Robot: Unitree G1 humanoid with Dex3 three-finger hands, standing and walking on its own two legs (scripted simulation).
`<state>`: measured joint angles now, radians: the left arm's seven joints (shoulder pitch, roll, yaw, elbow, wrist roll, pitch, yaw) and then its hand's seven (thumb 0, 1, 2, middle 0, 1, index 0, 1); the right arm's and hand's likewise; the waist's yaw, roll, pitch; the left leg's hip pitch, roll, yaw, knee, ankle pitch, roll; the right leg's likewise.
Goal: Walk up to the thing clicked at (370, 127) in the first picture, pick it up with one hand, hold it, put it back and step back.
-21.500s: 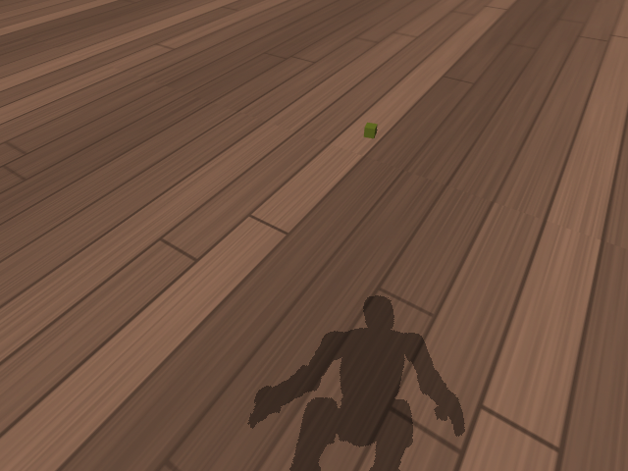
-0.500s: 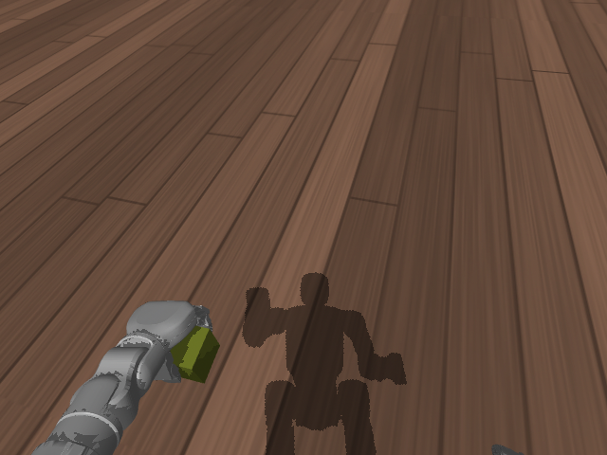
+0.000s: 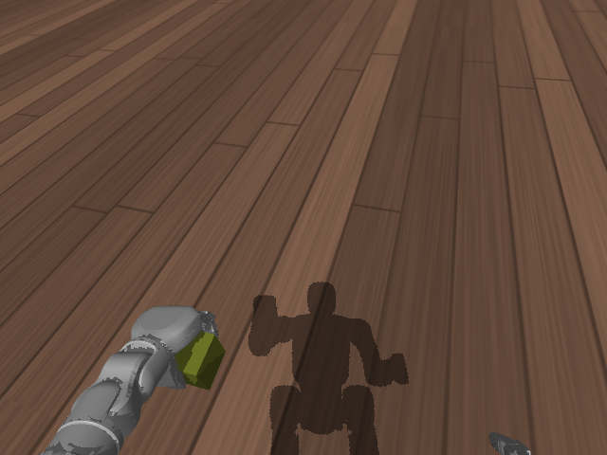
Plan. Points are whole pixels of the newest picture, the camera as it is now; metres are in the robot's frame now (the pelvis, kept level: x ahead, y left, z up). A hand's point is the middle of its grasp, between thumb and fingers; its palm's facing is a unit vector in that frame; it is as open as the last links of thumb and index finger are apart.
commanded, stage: hold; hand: left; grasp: from above
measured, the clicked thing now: (193, 357) +0.30 +0.20 -0.07
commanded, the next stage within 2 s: crouch in 0.80 s
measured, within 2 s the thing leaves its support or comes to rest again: neither
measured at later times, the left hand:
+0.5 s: hand (174, 360) +0.28 +0.21 -0.03, palm faces -0.45 -0.03 -0.89, open 8.9 cm
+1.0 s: hand (170, 355) +0.29 +0.22 -0.03, palm faces -0.46 -0.03 -0.89, open 9.0 cm
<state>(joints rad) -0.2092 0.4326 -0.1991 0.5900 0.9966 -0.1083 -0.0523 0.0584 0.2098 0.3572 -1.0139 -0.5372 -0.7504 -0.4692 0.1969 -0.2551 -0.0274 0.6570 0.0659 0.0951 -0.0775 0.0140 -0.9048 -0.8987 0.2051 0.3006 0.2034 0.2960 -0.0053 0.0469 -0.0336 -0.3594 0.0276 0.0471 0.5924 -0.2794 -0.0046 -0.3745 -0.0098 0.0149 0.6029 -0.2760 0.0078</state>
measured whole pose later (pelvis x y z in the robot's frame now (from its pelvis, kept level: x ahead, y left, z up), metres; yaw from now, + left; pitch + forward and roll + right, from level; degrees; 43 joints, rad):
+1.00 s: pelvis +0.01 +0.00 +0.01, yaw +0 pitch +2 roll +0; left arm -0.19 0.44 -0.19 0.59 1.00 -0.12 -0.04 0.05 0.19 0.41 -0.98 -0.56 -0.73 -0.50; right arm 0.19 -0.25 -0.03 0.66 0.08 0.13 -0.08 0.01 -0.91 -0.90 0.21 0.30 0.20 0.30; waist 0.00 0.04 -0.01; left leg -0.28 0.02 0.05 0.51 -0.25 0.00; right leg -0.29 -0.01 0.02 0.52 -0.25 0.01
